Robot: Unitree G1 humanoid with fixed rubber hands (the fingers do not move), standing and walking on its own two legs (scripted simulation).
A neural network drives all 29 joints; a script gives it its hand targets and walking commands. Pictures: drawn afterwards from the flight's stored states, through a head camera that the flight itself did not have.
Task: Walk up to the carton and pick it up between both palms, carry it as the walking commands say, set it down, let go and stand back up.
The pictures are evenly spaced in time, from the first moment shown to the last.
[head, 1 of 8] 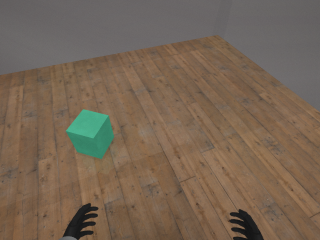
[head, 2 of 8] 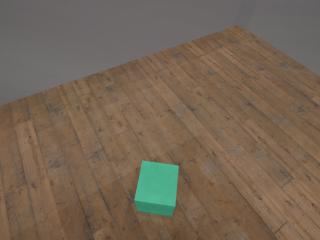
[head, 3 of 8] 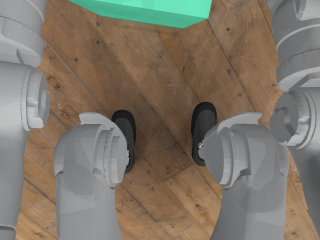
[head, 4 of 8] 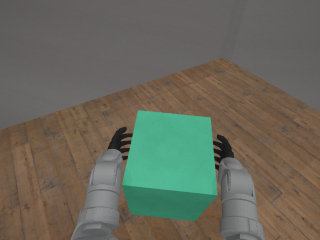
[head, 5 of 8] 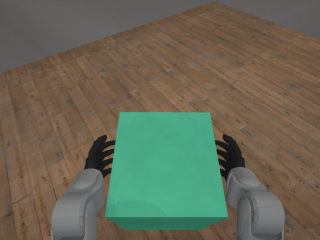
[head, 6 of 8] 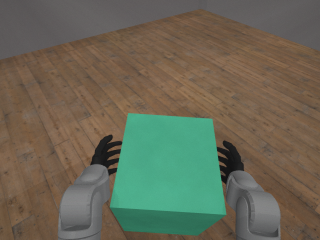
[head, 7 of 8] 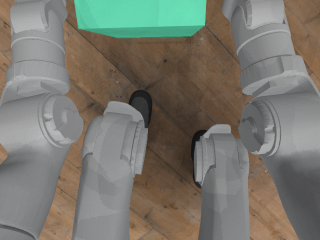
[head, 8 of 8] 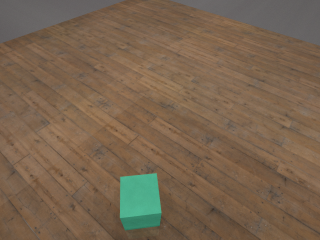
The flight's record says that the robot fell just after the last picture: no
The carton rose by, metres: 0.68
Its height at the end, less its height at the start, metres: +0.00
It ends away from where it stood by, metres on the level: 1.85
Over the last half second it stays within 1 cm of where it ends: yes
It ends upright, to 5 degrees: yes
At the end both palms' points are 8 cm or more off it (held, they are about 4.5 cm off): yes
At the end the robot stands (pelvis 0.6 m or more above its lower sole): yes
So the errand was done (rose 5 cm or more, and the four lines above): yes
